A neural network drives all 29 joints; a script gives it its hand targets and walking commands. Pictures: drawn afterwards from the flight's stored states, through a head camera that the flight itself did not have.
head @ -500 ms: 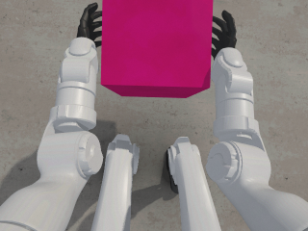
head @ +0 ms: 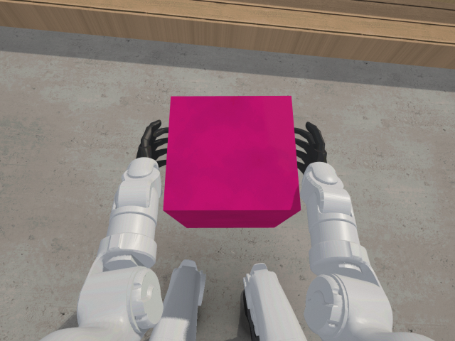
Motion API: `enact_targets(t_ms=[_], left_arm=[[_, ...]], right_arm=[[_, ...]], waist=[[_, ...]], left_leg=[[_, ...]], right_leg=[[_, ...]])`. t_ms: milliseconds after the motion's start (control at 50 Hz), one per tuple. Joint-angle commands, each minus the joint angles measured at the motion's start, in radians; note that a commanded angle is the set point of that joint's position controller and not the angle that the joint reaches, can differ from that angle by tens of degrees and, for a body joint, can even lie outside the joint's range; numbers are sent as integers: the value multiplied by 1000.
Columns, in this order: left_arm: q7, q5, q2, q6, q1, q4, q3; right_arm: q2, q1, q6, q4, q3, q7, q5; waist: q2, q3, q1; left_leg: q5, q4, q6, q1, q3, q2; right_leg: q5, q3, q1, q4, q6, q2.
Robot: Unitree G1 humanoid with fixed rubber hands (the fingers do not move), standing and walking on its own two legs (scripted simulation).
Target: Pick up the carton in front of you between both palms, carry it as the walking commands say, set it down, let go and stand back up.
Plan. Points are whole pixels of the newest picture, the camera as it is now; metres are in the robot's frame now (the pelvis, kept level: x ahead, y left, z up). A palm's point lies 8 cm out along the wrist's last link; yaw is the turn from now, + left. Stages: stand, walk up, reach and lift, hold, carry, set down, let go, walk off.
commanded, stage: reach and lift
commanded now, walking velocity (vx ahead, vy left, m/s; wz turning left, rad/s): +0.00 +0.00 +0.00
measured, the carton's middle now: (230, 172) +0.42 +0.00 -0.10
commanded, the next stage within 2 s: hold in 1.72 s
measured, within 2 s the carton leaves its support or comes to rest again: neither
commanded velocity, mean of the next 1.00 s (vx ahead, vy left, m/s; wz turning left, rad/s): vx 0.00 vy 0.00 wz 0.00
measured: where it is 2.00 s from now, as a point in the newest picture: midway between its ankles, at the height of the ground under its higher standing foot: (219, 326)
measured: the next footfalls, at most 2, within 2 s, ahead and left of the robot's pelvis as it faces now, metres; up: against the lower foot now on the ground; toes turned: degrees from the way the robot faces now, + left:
none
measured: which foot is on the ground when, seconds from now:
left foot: down 0.00-1.00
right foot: down 0.00-1.00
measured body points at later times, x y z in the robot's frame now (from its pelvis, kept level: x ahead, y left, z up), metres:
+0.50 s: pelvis +0.05 +0.00 +0.12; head +0.08 +0.01 +0.57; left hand +0.37 +0.15 +0.09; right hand +0.38 -0.15 +0.11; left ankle +0.07 +0.13 -0.60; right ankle +0.06 -0.14 -0.59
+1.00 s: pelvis +0.04 -0.01 +0.14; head +0.01 +0.00 +0.59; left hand +0.35 +0.15 +0.16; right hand +0.36 -0.15 +0.18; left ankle +0.07 +0.13 -0.60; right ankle +0.06 -0.14 -0.60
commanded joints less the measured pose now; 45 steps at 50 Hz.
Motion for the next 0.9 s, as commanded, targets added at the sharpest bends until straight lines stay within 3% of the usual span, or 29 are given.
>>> enact_targets(t_ms=[0, 20, 80, 100, 120, 140, 160, 180, 200, 220, 240, 260, 280, 300, 320, 360, 380, 400, 420, 440, 480, 500, 520, 540, 620, 720, 800, 840, 880], left_arm=[[-255, -144, -1109, -30, -500, 12, -529], [-259, -142, -1068, -31, -518, 5, -524], [-257, -167, -1103, -42, -459, -66, -595], [-251, -157, -1107, -42, -421, -7, -575], [-256, -186, -1152, -50, -420, -80, -612], [-251, -179, -1139, -50, -383, -54, -605], [-243, -163, -1119, -45, -342, -62, -603], [-237, -153, -1130, -39, -298, -47, -617], [-237, -160, -1131, -43, -300, -60, -594], [-233, -149, -1074, -43, -268, -74, -606], [-237, -182, -1104, -41, -264, -93, -646], [-235, -144, -1100, -39, -219, -82, -606], [-236, -154, -1101, -44, -208, -86, -612], [-241, -186, -1103, -41, -224, -82, -633], [-238, -178, -1124, -38, -142, -116, -644], [-244, -183, -1099, -22, -184, -130, -668], [-243, -189, -1103, -15, -193, -142, -678], [-241, -200, -1125, -1, -99, -144, -678], [-240, -187, -1097, 8, -113, -189, -690], [-239, -176, -1090, 29, -107, -164, -687], [-243, -197, -1127, 52, -6, -204, -694], [-250, -197, -1120, 71, -6, -200, -695], [-251, -199, -1097, 84, 26, -217, -730], [-258, -217, -1094, 92, 13, -244, -727], [-257, -197, -1083, 159, 0, -315, -720], [-270, -191, -1081, 208, -94, -280, -677], [-264, -161, -1049, 240, -161, -273, -605], [-281, -156, -1090, 241, -121, -264, -601], [-285, -173, -1073, 235, -168, -255, -619]], right_arm=[[1044, -522, -2, 93, 572, 259, 114], [1041, -555, -13, 67, 582, 257, 114], [1086, -426, -20, 55, 617, 254, 146], [1075, -464, -22, 47, 642, 255, 164], [1065, -347, -25, 20, 636, 249, 122], [1056, -426, -28, 0, 663, 245, 148], [1030, -306, -16, 57, 648, 256, 123], [1074, -322, -27, 14, 674, 256, 165], [1030, -309, -17, 27, 648, 256, 122], [1046, -286, -6, 68, 659, 257, 121], [1067, -211, -13, 28, 679, 256, 139], [1064, -242, -6, 17, 698, 260, 136], [1063, -244, -12, 16, 709, 256, 158], [1028, -242, -18, -36, 687, 257, 133], [1080, -187, 0, -10, 744, 256, 144], [1053, -172, 2, -38, 717, 260, 128], [1064, -167, 14, -18, 737, 257, 137], [1033, -76, 40, 2, 742, 262, 129], [1099, -92, 38, -24, 740, 265, 148], [1060, -115, 48, -55, 739, 270, 134], [1037, -43, 83, -83, 777, 276, 157], [1023, -20, 83, -128, 763, 275, 147], [1040, 7, 107, -88, 761, 276, 152], [1033, 23, 119, -161, 798, 278, 149], [1039, 17, 186, -172, 779, 285, 165], [1031, -89, 226, -173, 742, 310, 133], [984, -148, 253, -120, 671, 317, 109], [1010, -204, 248, -228, 712, 325, 137], [1030, -168, 254, -133, 697, 322, 139]], waist=[[62, -683, -4], [18, -669, 9], [109, -722, 14], [42, -623, 44], [94, -660, -48], [81, -631, 5], [79, -589, -11], [113, -537, 54], [81, -529, -23], [21, -485, 20], [73, -510, -19], [60, -472, 43], [55, -476, 46], [32, -463, -25], [10, -451, 50], [42, -387, -28], [55, -371, 15], [45, -373, 6], [51, -351, 41], [43, -316, 13], [58, -290, 41], [87, -301, -4], [53, -268, 15], [39, -233, -22], [28, -109, 4], [56, 22, 23], [22, 57, 14], [48, -27, 15], [54, 10, 24]], left_leg=[[243, -221, 13, 600, 104, -61], [267, -216, 24, 586, 102, -59], [309, -282, 17, 732, 105, -57], [326, -302, 30, 722, 89, -45], [331, -327, 13, 762, 91, -63], [352, -352, 19, 843, 69, -43], [326, -377, 19, 829, 69, -38], [331, -410, 25, 869, 62, -42], [341, -431, 24, 843, 60, -45], [376, -439, 27, 843, 61, -35], [352, -466, 16, 874, 69, -46], [389, -496, 27, 924, 69, -48], [394, -494, 33, 933, 62, -37], [408, -522, 24, 960, 70, -44], [432, -548, 28, 1010, 44, -35], [422, -587, 28, 1035, 39, -25], [463, -620, 27, 1061, 33, -20], [464, -636, 23, 1118, 45, -26], [473, -652, 28, 1122, 20, -19], [520, -681, 23, 1166, 34, -18], [555, -730, 13, 1169, 33, -29], [555, -745, 8, 1212, 32, -20], [568, -776, 15, 1270, 21, -13], [520, -794, 13, 1289, 47, -16], [481, -861, 20, 1320, 28, -8], [211, -908, 14, 1283, 51, -8], [219, -918, 31, 1325, 48, 7], [225, -922, 23, 1319, 62, -8], [238, -904, 30, 1319, 41, 4]], right_leg=[[227, -107, 421, -235, -26, 54], [239, -104, 419, -243, -24, 61], [308, -94, 551, -287, -27, 59], [305, -91, 522, -309, -26, 55], [346, -86, 610, -347, -31, 50], [305, -97, 535, -349, -26, 58], [302, -85, 611, -389, -42, 44], [314, -73, 623, -393, -38, 45], [323, -65, 655, -443, -46, 43], [365, -74, 685, -448, -36, 42], [390, -59, 808, -478, -39, 33], [387, -47, 744, -514, -32, 35], [411, -37, 825, -519, -33, 18], [425, -54, 848, -543, -28, 33], [426, -55, 903, -562, -31, 27], [429, -45, 904, -599, -44, 31], [457, -45, 920, -618, -46, 22], [455, -36, 979, -661, -44, 15], [472, -28, 1005, -656, -51, 16], [481, -48, 963, -689, -39, 26], [532, -41, 1083, -745, -39, 13], [555, -21, 1122, -756, -39, 5], [533, -41, 1113, -784, -31, 11], [518, -46, 1150, -810, -34, 7], [485, -39, 1203, -880, -37, -1], [235, -43, 1183, -925, -60, -17], [206, -62, 1169, -942, -54, -12], [250, -49, 1243, -935, -43, -23], [237, -50, 1231, -926, -55, -19]])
